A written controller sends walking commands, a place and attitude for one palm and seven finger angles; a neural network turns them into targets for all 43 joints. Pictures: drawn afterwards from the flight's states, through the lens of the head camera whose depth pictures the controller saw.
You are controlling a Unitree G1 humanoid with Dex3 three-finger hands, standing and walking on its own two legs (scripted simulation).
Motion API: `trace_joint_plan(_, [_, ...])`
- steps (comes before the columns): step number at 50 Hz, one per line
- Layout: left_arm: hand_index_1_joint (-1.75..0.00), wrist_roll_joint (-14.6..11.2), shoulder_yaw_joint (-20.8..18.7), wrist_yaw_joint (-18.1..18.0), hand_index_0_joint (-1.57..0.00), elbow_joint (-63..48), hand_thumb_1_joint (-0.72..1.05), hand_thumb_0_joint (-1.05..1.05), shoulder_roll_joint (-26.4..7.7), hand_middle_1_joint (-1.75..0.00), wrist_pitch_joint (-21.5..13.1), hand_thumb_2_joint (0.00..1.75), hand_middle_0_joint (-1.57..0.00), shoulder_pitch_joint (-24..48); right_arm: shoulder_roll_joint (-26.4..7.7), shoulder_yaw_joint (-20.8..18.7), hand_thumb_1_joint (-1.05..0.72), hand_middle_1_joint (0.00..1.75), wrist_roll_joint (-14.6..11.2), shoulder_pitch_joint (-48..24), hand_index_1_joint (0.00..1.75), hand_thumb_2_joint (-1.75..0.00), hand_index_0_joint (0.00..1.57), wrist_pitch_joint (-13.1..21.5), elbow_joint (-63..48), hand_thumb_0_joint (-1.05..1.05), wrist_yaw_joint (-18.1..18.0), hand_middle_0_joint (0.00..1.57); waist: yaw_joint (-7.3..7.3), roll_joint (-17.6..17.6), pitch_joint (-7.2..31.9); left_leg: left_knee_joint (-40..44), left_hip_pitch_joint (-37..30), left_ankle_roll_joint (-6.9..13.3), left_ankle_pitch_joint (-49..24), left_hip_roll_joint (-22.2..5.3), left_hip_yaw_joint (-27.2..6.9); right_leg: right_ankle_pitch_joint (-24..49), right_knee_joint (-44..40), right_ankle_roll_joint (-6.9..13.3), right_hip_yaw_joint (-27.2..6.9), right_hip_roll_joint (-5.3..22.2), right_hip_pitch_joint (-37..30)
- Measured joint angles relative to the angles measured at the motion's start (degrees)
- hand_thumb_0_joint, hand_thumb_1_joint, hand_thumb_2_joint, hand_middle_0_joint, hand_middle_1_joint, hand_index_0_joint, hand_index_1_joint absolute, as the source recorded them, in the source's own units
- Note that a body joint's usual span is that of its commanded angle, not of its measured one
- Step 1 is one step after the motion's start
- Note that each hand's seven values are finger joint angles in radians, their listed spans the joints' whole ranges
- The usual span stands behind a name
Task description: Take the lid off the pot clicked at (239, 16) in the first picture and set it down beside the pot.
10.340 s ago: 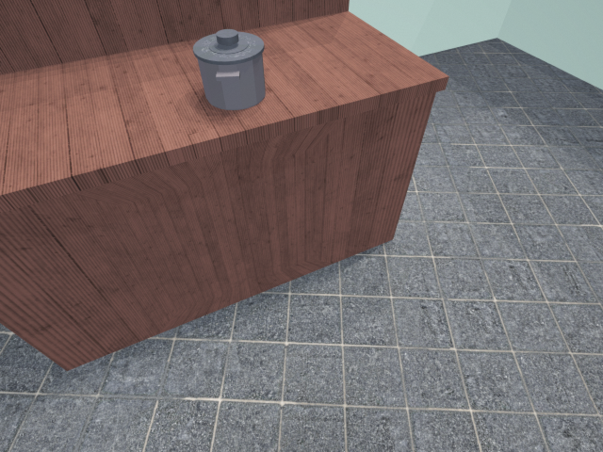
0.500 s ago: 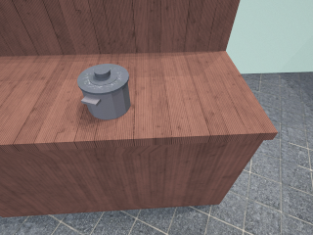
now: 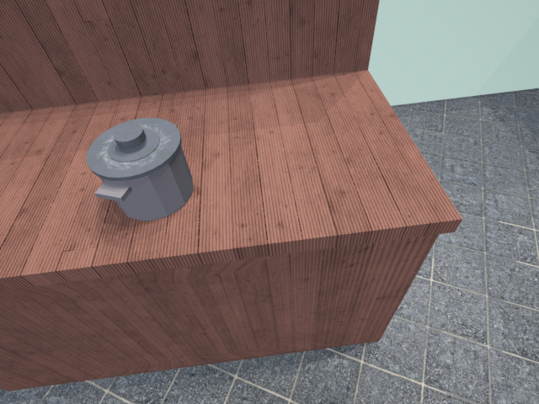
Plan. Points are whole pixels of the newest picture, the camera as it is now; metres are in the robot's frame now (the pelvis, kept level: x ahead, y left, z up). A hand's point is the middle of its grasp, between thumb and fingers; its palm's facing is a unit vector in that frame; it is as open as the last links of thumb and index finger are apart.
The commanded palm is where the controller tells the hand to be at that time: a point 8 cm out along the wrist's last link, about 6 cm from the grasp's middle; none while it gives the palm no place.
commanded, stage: look again from close up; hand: left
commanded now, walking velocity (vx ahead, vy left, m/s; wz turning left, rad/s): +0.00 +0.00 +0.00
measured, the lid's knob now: (130, 136) +0.52 +0.27 +0.13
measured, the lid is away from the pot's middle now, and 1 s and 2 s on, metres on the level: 0.00 0.00 0.00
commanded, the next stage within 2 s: shuffle to correct the standing spot in 1.26 s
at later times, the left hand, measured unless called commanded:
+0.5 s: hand out of the picture +0.03 +0.18 -0.17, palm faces +0.03 -0.98 -0.21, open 7.3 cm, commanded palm none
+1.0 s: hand out of the picture +0.00 +0.19 -0.17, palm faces +0.04 -0.98 -0.18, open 7.4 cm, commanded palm none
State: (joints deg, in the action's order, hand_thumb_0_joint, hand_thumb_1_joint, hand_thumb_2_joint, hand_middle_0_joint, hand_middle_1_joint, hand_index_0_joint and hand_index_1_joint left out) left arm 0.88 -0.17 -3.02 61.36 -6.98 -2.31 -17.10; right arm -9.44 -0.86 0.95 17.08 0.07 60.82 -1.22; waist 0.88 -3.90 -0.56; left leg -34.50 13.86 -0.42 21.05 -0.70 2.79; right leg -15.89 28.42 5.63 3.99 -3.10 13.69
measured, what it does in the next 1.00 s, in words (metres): steps on the spot: left foot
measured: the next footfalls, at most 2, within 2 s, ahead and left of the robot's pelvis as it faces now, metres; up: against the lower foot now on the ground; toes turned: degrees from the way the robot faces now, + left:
left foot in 0.04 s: +0.01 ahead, +0.12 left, +0.00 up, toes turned +3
left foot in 1.70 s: +0.08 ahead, +0.17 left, +0.00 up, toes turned +8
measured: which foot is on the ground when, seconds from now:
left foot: up 0.00-0.02, down 0.04-1.00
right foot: down 0.00-1.00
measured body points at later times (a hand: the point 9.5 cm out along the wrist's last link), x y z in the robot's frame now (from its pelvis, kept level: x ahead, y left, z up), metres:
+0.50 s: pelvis +0.02 +0.00 +0.00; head +0.03 +0.00 +0.45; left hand +0.03 +0.23 -0.15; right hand +0.02 -0.21 -0.16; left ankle -0.03 +0.12 -0.74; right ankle -0.01 -0.06 -0.74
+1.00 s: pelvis +0.01 +0.03 +0.00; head +0.02 +0.02 +0.45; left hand +0.00 +0.24 -0.16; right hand -0.01 -0.18 -0.16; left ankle -0.03 +0.12 -0.74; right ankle -0.01 -0.06 -0.74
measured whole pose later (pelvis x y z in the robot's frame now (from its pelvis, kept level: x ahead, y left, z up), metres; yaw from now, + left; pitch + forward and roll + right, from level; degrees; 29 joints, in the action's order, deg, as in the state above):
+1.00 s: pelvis +0.01 +0.03 +0.00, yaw +0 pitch -1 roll +0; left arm 0.3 0.6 -2.3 63.7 -7.2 -0.9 -18.4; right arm -6.8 1.5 0.5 18.4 1.6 66.0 -2.5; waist -0.2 0.0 -0.9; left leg -23.7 6.4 2.1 16.5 1.4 4.0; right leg -15.8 25.4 3.0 3.2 -1.7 9.0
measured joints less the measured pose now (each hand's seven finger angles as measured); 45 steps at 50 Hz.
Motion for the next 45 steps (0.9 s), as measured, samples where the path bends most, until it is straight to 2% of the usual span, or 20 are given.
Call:
trace_joint_plan(2, [-0.30,-0.4,0.2,0.0,-0.20,-0.1,0.93,0.02,-0.3,-0.30,0.1,0.90,-0.21,0.2,-0.2,0.1,-0.92,0.30,-0.2,-0.1,0.30,-0.89,0.20,0.5,0.2,0.02,-0.3,0.20,-0.01,-0.1,0.4,5.7,-2.6,0.4,-3.8,-0.1,-0.2,-1.4,1.4,-0.1,0.8,-0.5,-0.4])
trace_joint_plan(6, [-0.30,-0.5,0.2,-0.2,-0.20,0.4,0.94,0.02,-1.0,-0.30,0.7,0.90,-0.21,0.5,0.0,0.6,-0.93,0.30,-0.1,-0.9,0.30,-0.89,0.19,0.2,1.2,0.02,-0.8,0.20,-0.67,1.6,1.2,6.0,-4.5,-0.1,-2.3,-0.1,0.0,-2.1,0.7,0.0,0.5,-0.6,-2.5])
trace_joint_plan(17, [-0.30,-0.7,0.4,0.2,-0.20,0.2,0.93,0.01,-1.6,-0.30,0.5,0.90,-0.21,0.3,0.1,1.5,-0.92,0.30,-0.3,-1.4,0.30,-0.89,0.19,0.5,2.0,0.01,-1.1,0.20,-0.78,2.7,0.3,8.8,-6.0,-0.2,-3.0,-0.6,0.1,-0.3,-3.7,-0.2,0.4,-1.3,-4.6])
trace_joint_plan(45, [-0.30,-0.7,0.7,0.7,-0.20,2.1,0.91,0.01,-0.6,-0.30,1.3,0.90,-0.20,-0.9,2.7,2.4,-0.91,0.30,-0.4,1.2,0.30,-0.89,0.20,1.4,5.1,0.01,-1.2,0.20,-1.00,3.8,-0.3,10.8,-7.4,2.2,-4.4,1.8,1.1,0.1,-3.3,-2.4,-0.7,1.1,-4.8])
